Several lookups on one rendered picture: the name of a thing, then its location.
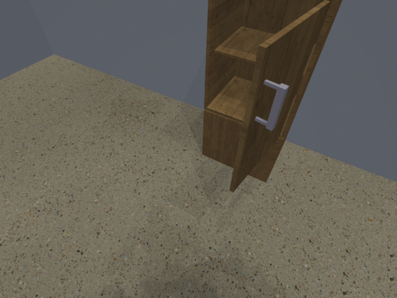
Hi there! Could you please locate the handle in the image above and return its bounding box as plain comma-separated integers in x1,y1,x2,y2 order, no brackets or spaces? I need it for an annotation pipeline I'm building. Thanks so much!
255,79,289,131

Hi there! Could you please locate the cupboard door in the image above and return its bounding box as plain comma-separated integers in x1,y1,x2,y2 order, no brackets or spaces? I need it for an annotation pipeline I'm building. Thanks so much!
230,0,330,192

